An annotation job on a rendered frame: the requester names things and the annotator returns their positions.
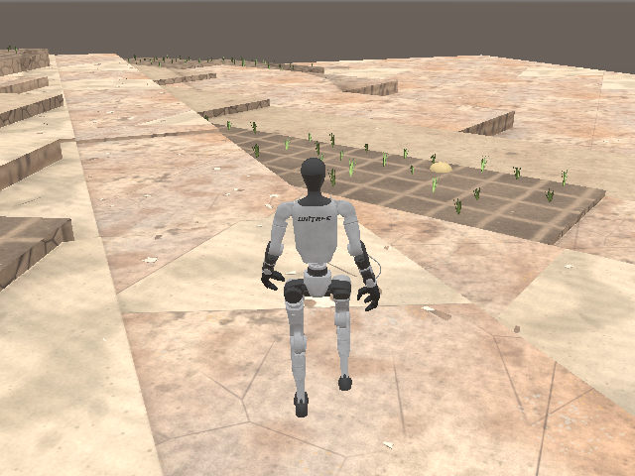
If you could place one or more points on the robot right hand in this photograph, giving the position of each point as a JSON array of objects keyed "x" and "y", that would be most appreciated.
[{"x": 374, "y": 296}]

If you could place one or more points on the robot left upper arm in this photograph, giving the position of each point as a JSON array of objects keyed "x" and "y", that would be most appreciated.
[{"x": 283, "y": 212}]

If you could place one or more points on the robot left hand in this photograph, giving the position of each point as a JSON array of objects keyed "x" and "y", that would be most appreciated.
[{"x": 276, "y": 276}]

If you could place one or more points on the right robot forearm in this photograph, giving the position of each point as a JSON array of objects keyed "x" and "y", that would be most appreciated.
[{"x": 365, "y": 269}]

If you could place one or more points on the robot left shin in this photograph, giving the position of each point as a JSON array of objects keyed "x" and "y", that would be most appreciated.
[{"x": 299, "y": 370}]

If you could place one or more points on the robot right upper arm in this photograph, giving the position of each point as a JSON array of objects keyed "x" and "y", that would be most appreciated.
[{"x": 347, "y": 210}]

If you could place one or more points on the robot head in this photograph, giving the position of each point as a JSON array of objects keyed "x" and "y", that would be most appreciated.
[{"x": 313, "y": 173}]

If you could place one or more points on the left robot forearm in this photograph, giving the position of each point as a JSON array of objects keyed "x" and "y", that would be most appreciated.
[{"x": 269, "y": 262}]

